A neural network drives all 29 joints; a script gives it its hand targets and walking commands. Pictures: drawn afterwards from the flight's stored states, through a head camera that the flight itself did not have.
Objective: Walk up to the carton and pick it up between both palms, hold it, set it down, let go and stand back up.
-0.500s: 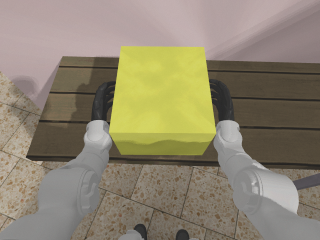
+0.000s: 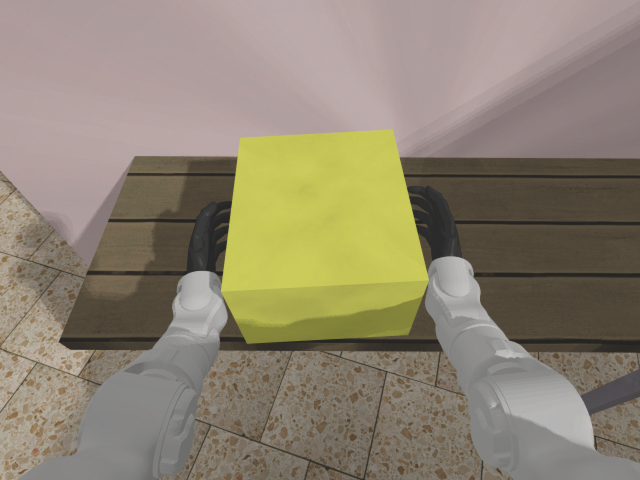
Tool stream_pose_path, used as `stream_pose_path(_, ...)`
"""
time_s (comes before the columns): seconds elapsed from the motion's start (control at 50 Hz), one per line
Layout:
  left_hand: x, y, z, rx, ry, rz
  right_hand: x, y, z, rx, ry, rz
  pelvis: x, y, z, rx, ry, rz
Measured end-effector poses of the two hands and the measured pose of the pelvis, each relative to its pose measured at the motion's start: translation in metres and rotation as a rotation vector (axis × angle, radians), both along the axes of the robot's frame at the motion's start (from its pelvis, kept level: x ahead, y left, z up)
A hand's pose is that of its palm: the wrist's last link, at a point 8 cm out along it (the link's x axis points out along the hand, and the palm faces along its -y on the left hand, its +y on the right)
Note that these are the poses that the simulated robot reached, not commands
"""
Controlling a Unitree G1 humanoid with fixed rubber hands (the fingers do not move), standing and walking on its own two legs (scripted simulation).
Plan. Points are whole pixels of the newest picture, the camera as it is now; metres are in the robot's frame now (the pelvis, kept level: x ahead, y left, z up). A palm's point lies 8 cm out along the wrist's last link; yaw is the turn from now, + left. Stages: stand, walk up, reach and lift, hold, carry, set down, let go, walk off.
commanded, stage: reach and lift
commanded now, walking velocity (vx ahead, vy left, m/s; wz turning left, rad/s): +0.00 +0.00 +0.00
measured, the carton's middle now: (321, 233) +0.44 +0.01 +0.01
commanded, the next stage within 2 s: hold in 1.82 s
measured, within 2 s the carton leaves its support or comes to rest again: neither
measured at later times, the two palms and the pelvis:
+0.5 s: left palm (171, 198) +0.38 +0.17 +0.16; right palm (477, 179) +0.39 -0.15 +0.18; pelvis -0.01 -0.01 +0.03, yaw +2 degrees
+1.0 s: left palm (170, 224) +0.35 +0.16 +0.16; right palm (489, 221) +0.35 -0.16 +0.16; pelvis -0.01 -0.01 +0.03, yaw +2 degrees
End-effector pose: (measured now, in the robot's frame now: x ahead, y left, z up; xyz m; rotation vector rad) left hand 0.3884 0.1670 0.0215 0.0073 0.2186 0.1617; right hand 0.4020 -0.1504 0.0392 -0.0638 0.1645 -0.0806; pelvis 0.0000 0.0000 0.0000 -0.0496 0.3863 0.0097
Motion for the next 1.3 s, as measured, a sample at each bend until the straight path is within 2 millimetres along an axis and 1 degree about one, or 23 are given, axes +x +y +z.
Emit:
stream_pose_path(0.06,-0.004,0.001,0.009,0.001,-0.008,0.000,-0.003,0.001,0.010,0.015,-0.008,-0.001,0.000,-0.001,0.002,0.001,-0.025,0.010)
stream_pose_path(0.12,-0.005,0.002,0.022,0.002,-0.022,-0.002,-0.005,0.002,0.024,0.034,-0.021,-0.004,-0.001,-0.002,0.006,0.006,-0.055,0.022)
stream_pose_path(0.18,-0.004,0.002,0.040,0.007,-0.037,-0.008,-0.006,0.002,0.043,0.051,-0.034,-0.010,-0.002,-0.003,0.009,0.011,-0.086,0.032)
stream_pose_path(0.32,0.002,0.000,0.089,0.024,-0.048,-0.023,-0.004,0.000,0.092,0.071,-0.042,-0.025,-0.006,-0.006,0.019,0.028,-0.178,0.040)
stream_pose_path(0.4,0.002,0.000,0.115,0.014,-0.050,-0.022,-0.005,0.000,0.118,0.076,-0.041,-0.030,-0.007,-0.008,0.025,0.037,-0.240,0.035)
stream_pose_path(0.46,-0.001,0.001,0.129,0.009,-0.046,-0.024,-0.007,0.001,0.133,0.070,-0.033,-0.031,-0.007,-0.010,0.028,0.042,-0.290,0.031)
stream_pose_path(0.5,-0.004,0.002,0.135,0.004,-0.036,-0.023,-0.010,0.002,0.139,0.062,-0.021,-0.033,-0.008,-0.010,0.030,0.045,-0.324,0.028)
stream_pose_path(0.58,-0.012,0.004,0.137,-0.008,-0.020,-0.027,-0.018,0.005,0.140,0.044,0.000,-0.038,-0.008,-0.011,0.032,0.049,-0.383,0.027)
stream_pose_path(0.72,-0.026,0.007,0.128,-0.008,-0.007,-0.028,-0.033,0.006,0.126,0.045,0.013,-0.047,-0.009,-0.011,0.033,0.050,-0.438,0.033)
stream_pose_path(0.82,-0.032,0.003,0.128,0.011,-0.008,-0.035,-0.043,0.002,0.119,0.054,0.011,-0.054,-0.011,-0.009,0.033,0.047,-0.447,0.035)
stream_pose_path(0.94,-0.038,-0.004,0.133,0.024,-0.009,-0.039,-0.050,-0.005,0.119,0.062,0.007,-0.055,-0.013,-0.008,0.032,0.044,-0.447,0.033)
stream_pose_path(1.02,-0.039,-0.006,0.135,0.022,-0.002,-0.036,-0.050,-0.007,0.121,0.062,0.014,-0.054,-0.014,-0.008,0.032,0.045,-0.443,0.029)
stream_pose_path(1.12,-0.038,-0.005,0.140,0.022,-0.004,-0.028,-0.047,-0.006,0.125,0.067,0.011,-0.046,-0.013,-0.009,0.032,0.046,-0.432,0.026)
stream_pose_path(1.3,-0.034,0.002,0.150,0.034,-0.025,-0.014,-0.037,0.001,0.136,0.073,-0.011,-0.030,-0.005,-0.009,0.033,0.049,-0.443,0.036)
